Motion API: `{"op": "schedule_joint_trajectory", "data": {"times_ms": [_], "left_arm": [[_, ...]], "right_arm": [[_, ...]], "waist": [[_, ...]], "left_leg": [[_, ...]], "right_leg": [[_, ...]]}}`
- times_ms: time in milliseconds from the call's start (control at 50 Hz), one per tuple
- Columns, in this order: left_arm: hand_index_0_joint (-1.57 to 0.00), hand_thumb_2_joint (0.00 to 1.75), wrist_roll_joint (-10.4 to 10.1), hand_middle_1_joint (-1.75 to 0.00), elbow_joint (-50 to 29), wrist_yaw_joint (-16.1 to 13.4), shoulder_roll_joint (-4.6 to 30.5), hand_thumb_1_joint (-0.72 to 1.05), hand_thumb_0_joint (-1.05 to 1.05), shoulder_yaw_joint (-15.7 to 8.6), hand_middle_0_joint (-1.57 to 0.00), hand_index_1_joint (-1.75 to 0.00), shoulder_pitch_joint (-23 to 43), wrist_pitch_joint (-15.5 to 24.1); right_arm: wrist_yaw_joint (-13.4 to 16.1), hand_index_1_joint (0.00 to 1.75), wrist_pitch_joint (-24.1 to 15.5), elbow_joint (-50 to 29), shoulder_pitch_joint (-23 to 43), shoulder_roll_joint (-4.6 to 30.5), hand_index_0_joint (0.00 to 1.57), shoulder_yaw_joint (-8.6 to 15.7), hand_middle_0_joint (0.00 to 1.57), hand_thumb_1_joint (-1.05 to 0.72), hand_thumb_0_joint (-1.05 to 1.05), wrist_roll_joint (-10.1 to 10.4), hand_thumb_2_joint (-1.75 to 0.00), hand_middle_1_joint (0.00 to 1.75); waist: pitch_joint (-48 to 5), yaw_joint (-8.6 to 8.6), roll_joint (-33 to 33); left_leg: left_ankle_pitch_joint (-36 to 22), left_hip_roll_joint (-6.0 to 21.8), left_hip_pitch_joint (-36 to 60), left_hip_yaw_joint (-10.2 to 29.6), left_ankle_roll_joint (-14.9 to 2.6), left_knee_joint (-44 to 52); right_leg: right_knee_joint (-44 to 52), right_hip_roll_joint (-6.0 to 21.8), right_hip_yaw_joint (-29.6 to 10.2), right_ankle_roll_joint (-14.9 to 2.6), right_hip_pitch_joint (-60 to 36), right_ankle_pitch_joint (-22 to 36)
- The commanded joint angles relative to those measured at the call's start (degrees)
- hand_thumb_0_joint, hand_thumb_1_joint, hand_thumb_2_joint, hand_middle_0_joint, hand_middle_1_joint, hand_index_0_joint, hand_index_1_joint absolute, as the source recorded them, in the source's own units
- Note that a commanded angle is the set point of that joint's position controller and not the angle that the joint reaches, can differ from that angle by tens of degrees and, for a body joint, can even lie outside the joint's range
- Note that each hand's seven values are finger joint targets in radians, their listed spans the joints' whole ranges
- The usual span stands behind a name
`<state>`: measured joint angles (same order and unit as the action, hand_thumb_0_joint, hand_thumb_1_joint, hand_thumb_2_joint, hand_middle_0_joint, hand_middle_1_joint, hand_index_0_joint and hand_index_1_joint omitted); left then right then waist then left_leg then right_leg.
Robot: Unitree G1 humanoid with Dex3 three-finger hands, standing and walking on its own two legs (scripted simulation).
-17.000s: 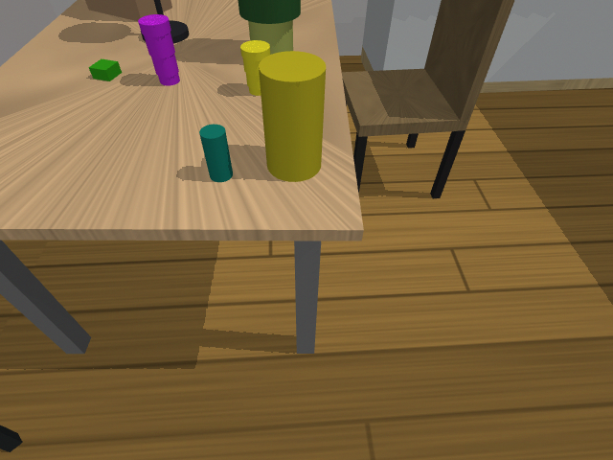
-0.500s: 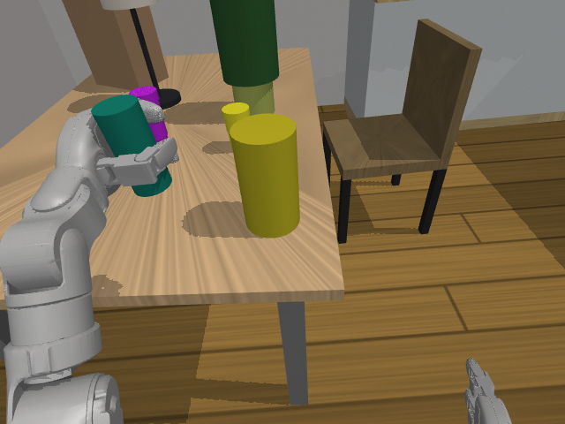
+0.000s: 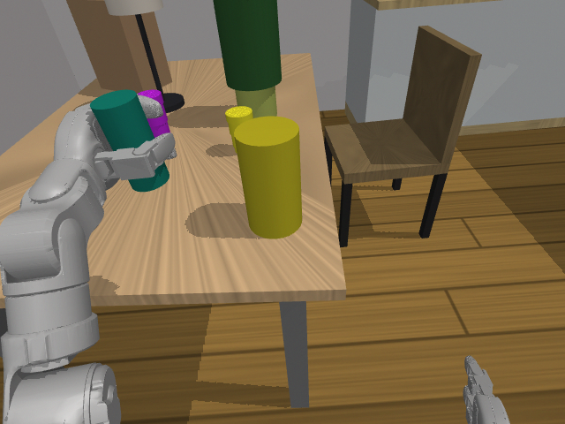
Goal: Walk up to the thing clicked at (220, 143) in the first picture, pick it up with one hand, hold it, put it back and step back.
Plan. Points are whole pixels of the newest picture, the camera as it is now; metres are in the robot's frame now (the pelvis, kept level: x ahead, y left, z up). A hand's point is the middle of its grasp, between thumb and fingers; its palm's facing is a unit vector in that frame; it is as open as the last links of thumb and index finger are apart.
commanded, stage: hold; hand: left
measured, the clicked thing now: (133, 143) +0.35 +0.18 +0.29
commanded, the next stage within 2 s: crouch in 1.10 s
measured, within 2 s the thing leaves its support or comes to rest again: neither
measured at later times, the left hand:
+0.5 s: hand (145, 141) +0.35 +0.16 +0.29, palm faces +0.11 -0.99 +0.01, open 6.5 cm
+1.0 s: hand (149, 136) +0.36 +0.16 +0.30, palm faces +0.11 -0.99 +0.01, open 6.5 cm
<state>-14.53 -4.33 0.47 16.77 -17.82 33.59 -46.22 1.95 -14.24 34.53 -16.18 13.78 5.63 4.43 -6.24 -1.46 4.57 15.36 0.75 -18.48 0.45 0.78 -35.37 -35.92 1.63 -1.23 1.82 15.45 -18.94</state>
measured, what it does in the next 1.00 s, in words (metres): stands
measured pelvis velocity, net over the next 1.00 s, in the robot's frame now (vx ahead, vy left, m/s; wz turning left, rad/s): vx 0.00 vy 0.00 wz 0.00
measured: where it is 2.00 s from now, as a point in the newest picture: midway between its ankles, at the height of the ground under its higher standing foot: outside the picture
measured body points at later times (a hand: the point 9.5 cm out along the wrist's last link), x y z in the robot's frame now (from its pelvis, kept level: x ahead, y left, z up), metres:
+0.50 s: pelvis +0.00 +0.00 +0.00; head -0.05 -0.03 +0.45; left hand +0.34 +0.22 +0.30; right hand +0.17 -0.25 -0.07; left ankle +0.04 +0.13 -0.73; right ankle +0.00 -0.14 -0.73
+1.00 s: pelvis +0.00 +0.00 +0.00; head -0.04 -0.03 +0.45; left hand +0.35 +0.21 +0.30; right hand +0.17 -0.25 -0.07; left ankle +0.04 +0.13 -0.73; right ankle +0.00 -0.14 -0.73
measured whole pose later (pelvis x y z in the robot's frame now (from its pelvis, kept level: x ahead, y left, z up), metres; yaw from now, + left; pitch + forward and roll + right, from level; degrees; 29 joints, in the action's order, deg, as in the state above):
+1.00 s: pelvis +0.00 +0.00 +0.00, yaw +0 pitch -1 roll +0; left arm -13.9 -2.8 -0.1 17.1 -17.7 35.9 -47.2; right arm 1.1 -14.1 33.4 -16.8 13.4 5.0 4.6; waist -5.7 -1.3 4.7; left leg 15.3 0.9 -17.9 0.3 0.8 -34.6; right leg -35.2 1.5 -1.4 1.8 15.0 -18.8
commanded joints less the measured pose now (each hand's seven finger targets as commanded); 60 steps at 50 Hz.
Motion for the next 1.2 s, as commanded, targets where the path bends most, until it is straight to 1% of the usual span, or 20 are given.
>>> {"op": "schedule_joint_trajectory", "data": {"times_ms": [0,60,180,240,260,300,340,380,400,480,580,720,740,820,860,920,1040,1080,1160,1180], "left_arm": [[-1.4,1.34,-0.71,-1.46,-12.29,-0.22,10.66,0.57,0.0,-2.75,-1.38,-1.46,24.86,4.07],[-1.38,1.32,-0.24,-1.44,-13.64,-0.77,13.36,0.56,0.0,-3.65,-1.36,-1.44,28.46,5.08],[-1.38,1.33,-0.22,-1.44,-11.72,-1.28,11.24,0.59,0.0,-2.91,-1.36,-1.44,27.49,5.92],[-1.38,1.34,0.03,-1.44,-15.14,-1.37,13.73,0.58,0.0,-4.22,-1.36,-1.44,28.9,5.98],[-1.38,1.34,0.03,-1.45,-10.32,-1.06,12.09,0.56,0.0,-3.64,-1.37,-1.45,25.79,5.44],[-1.4,1.35,0.02,-1.46,-11.22,-0.62,10.96,0.6,0.0,-2.12,-1.38,-1.45,26.74,5.12],[-1.4,1.36,-0.17,-1.46,-13.91,-0.36,13.57,0.59,0.0,-3.66,-1.38,-1.46,28.53,5.12],[-1.39,1.35,-0.45,-1.45,-11.0,-0.2,11.54,0.58,0.0,-3.18,-1.37,-1.45,25.51,4.21],[-1.39,1.35,-0.7,-1.46,-9.06,-0.1,10.05,0.59,0.0,-2.61,-1.37,-1.46,24.62,3.79],[-1.37,1.35,-0.33,-1.44,-10.66,-0.26,10.68,0.58,0.0,-1.95,-1.35,-1.44,26.43,3.69],[-1.35,1.32,-0.15,-1.43,-14.01,-1.32,13.57,0.55,0.0,-3.51,-1.34,-1.42,31.93,4.48],[-1.37,1.33,0.2,-1.45,-8.18,-1.14,13.04,0.53,0.0,-3.48,-1.35,-1.45,30.5,4.19],[-1.36,1.32,0.32,-1.44,-5.04,-0.97,10.99,0.53,0.0,-2.16,-1.35,-1.44,28.15,3.57],[-1.37,1.33,0.12,-1.44,-9.11,-0.41,13.49,0.54,0.0,-3.38,-1.35,-1.44,29.59,3.79],[-1.37,1.34,0.09,-1.44,-8.93,-0.33,11.34,0.56,0.0,-2.35,-1.35,-1.44,28.05,3.48],[-1.35,1.34,0.0,-1.43,-9.55,-0.61,13.33,0.56,0.0,-3.93,-1.34,-1.43,30.15,3.71],[-1.35,1.31,0.12,-1.42,-10.21,-0.98,12.37,0.53,0.0,-2.62,-1.33,-1.42,30.32,3.95],[-1.35,1.31,0.24,-1.42,-12.05,-1.23,14.33,0.54,0.0,-3.52,-1.33,-1.42,32.26,4.1],[-1.34,1.31,0.2,-1.42,-8.75,-1.1,11.2,0.52,0.0,-1.62,-1.32,-1.42,30.81,3.41],[-1.39,1.38,0.23,-1.49,-10.57,-1.06,12.71,0.48,0.0,-2.6,-1.39,-1.5,32.38,3.77]], "right_arm": [[-0.22,0.05,-3.96,-11.62,7.34,6.31,0.05,1.88,0.05,0.56,0.0,0.55,-0.05,0.05],[-0.06,0.05,-3.93,-10.4,6.69,6.78,0.05,2.45,0.05,0.55,0.0,0.44,-0.05,0.05],[0.41,0.05,-4.34,-10.99,7.67,5.88,0.05,1.32,0.05,0.55,0.0,0.13,-0.05,0.05],[0.51,0.05,-4.17,-10.99,7.56,6.39,0.05,1.93,0.05,0.54,0.0,0.3,-0.06,0.05],[0.49,0.05,-4.27,-11.53,8.02,6.52,0.05,1.88,0.05,0.54,0.0,0.25,-0.06,0.05],[0.55,0.05,-4.42,-11.82,9.22,6.62,0.05,1.75,0.05,0.55,0.0,0.13,-0.06,0.05],[0.44,0.05,-4.06,-8.85,7.02,6.01,0.05,1.5,0.05,0.55,0.0,0.25,-0.05,0.05],[0.46,0.05,-4.51,-11.04,8.58,5.88,0.05,1.16,0.05,0.55,0.0,0.34,-0.05,0.05],[0.41,0.05,-4.35,-11.25,7.69,6.2,0.05,1.36,0.05,0.55,0.0,0.19,-0.05,0.05],[0.09,0.05,-3.98,-10.98,7.73,6.0,0.05,1.32,0.05,0.55,0.0,0.48,-0.05,0.05],[0.16,0.05,-4.17,-10.15,7.01,6.28,0.05,1.99,0.05,0.55,0.0,0.43,-0.05,0.05],[0.05,0.05,-4.05,-10.22,7.15,6.34,0.05,1.92,0.05,0.55,0.0,0.32,-0.05,0.05],[-0.05,0.05,-4.31,-11.03,8.16,6.04,0.05,1.47,0.05,0.55,0.0,0.31,-0.05,0.05],[-0.32,0.05,-3.97,-11.22,7.97,5.8,0.05,0.96,0.05,0.55,0.0,0.42,-0.05,0.05],[-0.45,0.05,-3.8,-11.37,7.91,5.2,0.05,0.42,0.05,0.55,0.0,0.46,-0.05,0.05],[-0.35,0.05,-3.56,-11.05,6.57,6.6,0.05,1.81,0.05,0.55,0.0,0.28,-0.05,0.05],[-0.17,0.05,-4.05,-11.73,6.96,6.31,0.05,2.0,0.05,0.54,0.0,0.39,-0.06,0.05],[-0.36,0.05,-3.92,-11.14,7.39,5.5,0.05,1.04,0.05,0.55,0.0,0.58,-0.05,0.05],[-0.24,0.05,-4.2,-10.78,7.39,5.62,0.05,1.1,0.05,0.55,0.0,0.37,-0.05,0.05],[-0.27,0.05,-4.23,-10.89,6.97,5.75,0.05,1.3,0.05,0.52,0.0,0.32,-0.07,0.05]], "waist": [[-8.19,-0.72,-4.63],[-8.47,0.01,-3.96],[-10.49,-0.23,-4.2],[-12.72,-0.7,-3.18],[-10.73,-0.44,-4.75],[-10.15,-0.22,-3.68],[-10.13,-0.3,-2.84],[-9.21,-0.79,-4.9],[-9.22,0.22,-6.75],[-9.15,0.16,-5.18],[-10.35,0.09,-3.33],[-10.14,0.09,-4.97],[-8.99,-0.11,-5.95],[-10.58,-0.75,-4.14],[-9.93,-0.91,-4.82],[-11.1,0.27,-5.81],[-10.52,0.52,-5.24],[-11.33,-0.37,-3.07],[-9.58,0.12,-4.17],[-10.58,0.05,-3.99]], "left_leg": [[-5.39,-1.45,7.48,-1.15,-1.14,5.22],[-4.63,-1.56,8.21,-1.36,-1.3,5.16],[-5.19,-1.32,8.3,-1.01,-1.25,4.83],[-7.18,-1.49,9.49,-1.15,-1.12,4.36],[-6.95,-1.31,8.69,-1.09,-1.19,4.42],[-6.24,-1.34,8.53,-1.12,-1.01,4.88],[-6.23,-1.44,8.64,-1.18,-1.12,4.9],[-6.05,-1.49,7.88,-1.28,-1.23,4.96],[-6.66,-1.35,8.39,-1.21,-1.48,4.77],[-7.72,-1.51,8.5,-1.35,-1.29,4.92],[-7.45,-1.59,9.65,-1.37,-1.17,4.85],[-8.67,-1.44,9.17,-1.2,-1.33,4.55],[-8.18,-1.48,8.45,-1.21,-1.32,4.7],[-8.36,-1.7,8.68,-1.41,-1.3,4.73],[-9.2,-1.59,8.6,-1.41,-1.31,4.74],[-8.86,-1.39,9.71,-1.23,-1.36,4.74],[-7.58,-1.44,9.54,-1.31,-1.34,4.81],[-7.44,-1.89,9.49,-1.6,-1.27,4.82],[-7.03,-1.44,9.23,-1.26,-1.19,5.05],[-6.87,-1.38,9.26,-1.18,-1.09,5.19]], "right_leg": [[7.42,-2.0,4.05,-1.4,3.64,6.92],[7.65,-1.82,3.57,-1.27,4.43,6.25],[7.4,-1.86,3.73,-1.3,2.94,6.95],[7.04,-1.82,3.82,-1.38,2.09,8.41],[7.07,-1.99,3.86,-1.28,2.18,8.19],[7.49,-2.1,3.85,-1.33,3.04,7.78],[7.52,-2.01,3.8,-1.38,3.29,7.89],[7.84,-2.05,3.92,-1.23,2.77,7.4],[7.87,-2.06,3.83,-0.97,2.31,8.4],[7.57,-2.03,3.77,-1.25,3.01,9.37],[7.42,-1.86,3.73,-1.27,3.25,9.08],[7.39,-1.83,3.81,-1.22,2.67,10.22],[7.36,-1.9,3.84,-1.21,2.49,9.66],[7.68,-1.79,3.79,-1.21,1.79,9.88],[7.33,-1.93,3.81,-1.26,2.05,10.54],[7.52,-2.1,3.77,-1.08,2.08,10.48],[7.49,-2.04,3.81,-1.24,3.06,9.25],[7.63,-1.7,3.59,-1.31,2.58,9.15],[7.34,-2.01,3.83,-1.39,3.4,8.61],[7.32,-2.1,3.9,-1.44,3.21,8.52]]}}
